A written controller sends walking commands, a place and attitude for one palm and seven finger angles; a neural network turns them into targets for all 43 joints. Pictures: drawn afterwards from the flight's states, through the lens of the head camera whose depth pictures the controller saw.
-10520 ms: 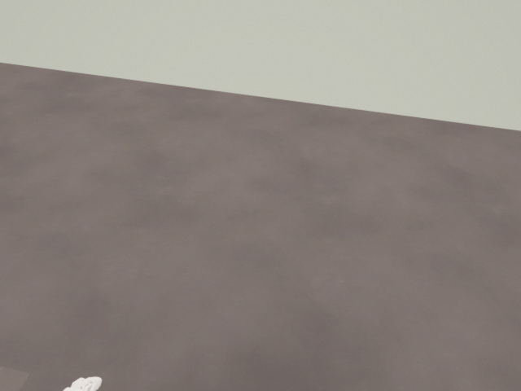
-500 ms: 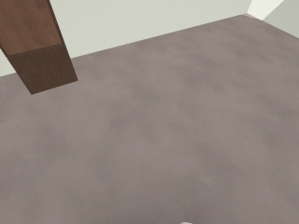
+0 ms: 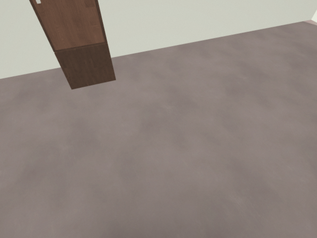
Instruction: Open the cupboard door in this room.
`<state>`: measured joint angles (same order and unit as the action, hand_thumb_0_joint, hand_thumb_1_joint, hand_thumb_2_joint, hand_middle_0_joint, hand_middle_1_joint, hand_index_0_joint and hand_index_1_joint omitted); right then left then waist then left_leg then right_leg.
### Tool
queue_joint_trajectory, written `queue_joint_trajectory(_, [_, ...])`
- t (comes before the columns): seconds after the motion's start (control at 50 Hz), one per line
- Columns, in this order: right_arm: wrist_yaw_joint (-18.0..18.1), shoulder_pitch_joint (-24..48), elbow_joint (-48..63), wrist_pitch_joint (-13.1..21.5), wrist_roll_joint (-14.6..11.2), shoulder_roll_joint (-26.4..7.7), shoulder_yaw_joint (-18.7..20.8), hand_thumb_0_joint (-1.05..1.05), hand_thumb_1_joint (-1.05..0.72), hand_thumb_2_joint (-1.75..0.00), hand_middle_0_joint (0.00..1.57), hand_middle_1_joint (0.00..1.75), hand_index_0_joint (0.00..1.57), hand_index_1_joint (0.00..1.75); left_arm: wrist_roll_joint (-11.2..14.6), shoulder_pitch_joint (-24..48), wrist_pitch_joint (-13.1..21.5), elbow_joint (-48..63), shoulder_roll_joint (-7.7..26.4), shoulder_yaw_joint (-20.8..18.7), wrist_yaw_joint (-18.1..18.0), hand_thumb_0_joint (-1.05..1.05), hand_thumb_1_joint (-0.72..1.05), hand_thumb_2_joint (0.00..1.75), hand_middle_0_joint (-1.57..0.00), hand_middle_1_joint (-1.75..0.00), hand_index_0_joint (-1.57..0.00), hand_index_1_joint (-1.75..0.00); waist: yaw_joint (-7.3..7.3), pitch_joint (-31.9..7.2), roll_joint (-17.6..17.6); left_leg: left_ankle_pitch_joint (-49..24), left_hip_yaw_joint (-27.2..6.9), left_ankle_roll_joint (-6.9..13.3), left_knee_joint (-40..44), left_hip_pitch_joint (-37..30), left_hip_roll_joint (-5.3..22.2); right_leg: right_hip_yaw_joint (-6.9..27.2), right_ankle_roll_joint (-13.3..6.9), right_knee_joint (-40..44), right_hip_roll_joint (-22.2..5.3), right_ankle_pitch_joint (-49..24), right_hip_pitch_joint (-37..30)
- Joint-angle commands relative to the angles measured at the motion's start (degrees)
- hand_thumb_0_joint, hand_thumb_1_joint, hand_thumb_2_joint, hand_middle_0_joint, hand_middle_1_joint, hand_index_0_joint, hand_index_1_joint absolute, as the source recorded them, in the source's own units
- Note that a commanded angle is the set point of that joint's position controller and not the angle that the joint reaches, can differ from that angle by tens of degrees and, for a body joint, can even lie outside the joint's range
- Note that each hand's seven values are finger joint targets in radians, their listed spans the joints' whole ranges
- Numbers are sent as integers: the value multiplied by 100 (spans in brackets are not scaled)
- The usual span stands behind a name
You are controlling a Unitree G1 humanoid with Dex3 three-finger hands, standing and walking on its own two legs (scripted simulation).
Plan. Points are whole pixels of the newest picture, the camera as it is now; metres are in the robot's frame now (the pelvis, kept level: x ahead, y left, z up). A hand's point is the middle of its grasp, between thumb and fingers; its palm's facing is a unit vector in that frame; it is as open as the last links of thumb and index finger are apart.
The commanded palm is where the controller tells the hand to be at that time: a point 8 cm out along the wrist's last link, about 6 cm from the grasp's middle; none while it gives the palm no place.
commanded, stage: stand and wait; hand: left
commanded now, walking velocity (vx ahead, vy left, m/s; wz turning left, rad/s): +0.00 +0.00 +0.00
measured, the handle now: out of the picture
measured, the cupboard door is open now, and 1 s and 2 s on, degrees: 0 0 0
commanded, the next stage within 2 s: turn or walk to find it in 0.20 s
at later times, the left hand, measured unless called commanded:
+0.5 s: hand out of the picture -0.01 +0.21 -0.18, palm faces +0.09 -0.98 -0.20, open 7.4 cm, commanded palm none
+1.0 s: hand out of the picture +0.04 +0.25 -0.16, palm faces +0.26 -0.94 -0.24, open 7.4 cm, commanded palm none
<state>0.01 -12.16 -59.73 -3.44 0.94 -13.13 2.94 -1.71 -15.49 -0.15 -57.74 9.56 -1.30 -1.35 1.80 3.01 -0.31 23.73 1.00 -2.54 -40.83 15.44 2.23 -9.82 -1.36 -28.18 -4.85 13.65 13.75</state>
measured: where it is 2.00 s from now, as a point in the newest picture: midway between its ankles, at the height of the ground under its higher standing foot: outside the picture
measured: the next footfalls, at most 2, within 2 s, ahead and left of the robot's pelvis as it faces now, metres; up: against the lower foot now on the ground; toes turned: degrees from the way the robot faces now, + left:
left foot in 0.06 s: +0.01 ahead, +0.14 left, +0.00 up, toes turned +3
right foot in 1.14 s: +0.05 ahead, -0.10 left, +0.00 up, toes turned +16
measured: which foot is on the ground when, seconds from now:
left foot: up 0.00-0.04, down 0.06-1.00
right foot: down 0.00-0.74, up 0.76-1.00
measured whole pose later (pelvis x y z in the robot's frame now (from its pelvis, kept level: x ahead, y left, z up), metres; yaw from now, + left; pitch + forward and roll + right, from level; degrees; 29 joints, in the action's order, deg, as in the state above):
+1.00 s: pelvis -0.02 +0.03 +0.00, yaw +15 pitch +1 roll -1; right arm 0.3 -13.1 -56.0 -0.9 1.7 -11.0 2.4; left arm -0.8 -6.7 -2.9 -54.1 12.7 -2.8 -1.0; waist -1.7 3.1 0.2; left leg 12.2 -0.3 1.7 -26.9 15.9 -0.8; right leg -2.4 4.4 -53.8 -3.3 25.8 24.3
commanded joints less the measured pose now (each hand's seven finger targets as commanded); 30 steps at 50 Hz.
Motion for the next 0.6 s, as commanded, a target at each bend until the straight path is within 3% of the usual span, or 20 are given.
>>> queue_joint_trajectory(0.0, [83,-426,53,323,-54,-186,-43,0,-90,-90,20,30,20,30,117,-127,38,-7,902,-208,-66,0,90,90,-20,-30,-20,-30,-188,-545,523,-1392,50,149,2077,-1093,110,941,-188,284,-807,-1285,-94])
queue_joint_trajectory(0.02, [101,-391,46,375,-21,-447,-10,0,-90,-90,20,30,20,30,145,-211,7,-5,677,-148,-43,0,90,90,-20,-30,-20,-30,-132,-536,-323,-1967,-588,371,2147,-1290,724,685,80,29,-392,-596,340])
queue_joint_trajectory(0.04, [122,-269,94,374,-10,-658,9,0,-90,-90,20,30,20,30,131,-201,-12,16,509,-100,-33,0,90,90,-20,-30,-20,-30,-79,-382,-720,-2192,-949,616,2229,-915,1235,466,231,-50,-200,-20,335])
queue_joint_trajectory(0.06, [166,-44,47,377,-5,-626,-2,0,-90,-90,20,30,20,30,127,-45,-59,-78,436,-56,-25,0,90,90,-20,-30,-20,-30,-72,-154,-1125,-2033,-1065,734,2523,-478,1320,371,345,-230,-94,329,182])
queue_joint_trajectory(0.08, [193,51,15,386,-4,-514,-43,0,-90,-90,20,30,20,30,105,47,-96,-163,460,-26,-19,0,90,90,-20,-30,-20,-30,-93,67,-1245,-2031,-999,773,2704,-250,1236,392,368,-417,-93,551,71])
queue_joint_trajectory(0.12, [235,161,-49,403,-15,-416,-84,0,-90,-90,20,30,20,30,93,-153,-100,-376,443,17,5,0,90,90,-20,-30,-20,-30,8,177,-1018,-2442,-666,740,2493,-292,1040,519,338,-291,-112,367,-28])
queue_joint_trajectory(0.16, [244,77,-102,418,-39,-342,-80,0,-90,-90,20,30,20,30,85,-370,-50,-568,475,32,11,0,90,90,-20,-30,-20,-30,18,6,-610,-2495,-462,602,2199,-422,803,585,314,277,-155,-374,-316])
queue_joint_trajectory(0.2, [209,4,-131,399,-60,-291,-83,0,-90,-90,20,30,20,30,86,-373,-20,-649,559,33,3,0,90,90,-20,-30,-20,-30,-31,53,-214,-1484,-399,457,2211,-239,592,707,285,588,-284,-534,-462])
queue_joint_trajectory(0.22, [191,12,-132,364,-55,-275,-82,0,-90,-90,20,30,20,30,80,-296,-20,-657,592,23,-3,0,90,90,-20,-30,-20,-30,-55,256,-13,-1167,-401,408,2211,-137,516,743,262,630,-317,-421,-309])
queue_joint_trajectory(0.3, [149,-66,-78,325,-35,-297,-68,0,-90,-90,20,30,20,30,87,-228,-28,-549,635,-53,-24,0,90,90,-20,-30,-20,-30,-77,236,-73,-1125,-485,434,2138,3,490,635,260,503,-395,-167,-158])
queue_joint_trajectory(0.36, [122,-78,15,317,-26,-409,-25,0,-90,-90,20,30,20,30,83,-176,-40,-407,659,-115,-33,0,90,90,-20,-30,-20,-30,-62,101,-273,-1281,-699,505,2122,185,570,474,289,202,-353,-197,-209])
queue_joint_trajectory(0.46, [107,-102,237,303,-10,-495,35,0,-90,-90,20,30,20,30,77,-168,-38,-156,711,-215,-38,0,90,90,-20,-30,-20,-30,-34,-121,-299,-1676,-875,571,1867,499,548,425,282,-101,-386,-365,-400])
queue_joint_trajectory(0.48, [102,-99,282,301,-3,-460,43,0,-90,-90,20,30,20,30,72,-189,-29,-108,742,-241,-41,0,90,90,-20,-30,-20,-30,-25,-215,-138,-1718,-825,551,1718,581,475,502,245,-58,-483,-434,-493])
queue_joint_trajectory(0.52, [82,-142,383,278,-3,-362,44,0,-90,-90,20,30,20,30,61,-211,-22,-13,920,-298,-44,0,90,90,-20,-30,-20,-30,-11,-306,428,-1436,-456,407,1107,795,140,795,21,266,-959,-474,-633])
queue_joint_trajectory(0.56, [74,-249,469,228,-5,-265,86,0,-90,-90,20,30,20,30,47,-167,-24,108,1149,-388,-68,0,90,90,-20,-30,-20,-30,-7,-515,1163,-735,18,261,31,803,-75,1231,-448,715,-1740,-460,-620])
queue_joint_trajectory(0.58, [69,-157,514,200,7,-248,92,0,-90,-90,20,30,20,30,33,-114,-21,188,1184,-398,-75,0,90,90,-20,-30,-20,-30,35,-454,1237,115,56,211,-532,880,-59,1293,-662,854,-1989,-640,-482])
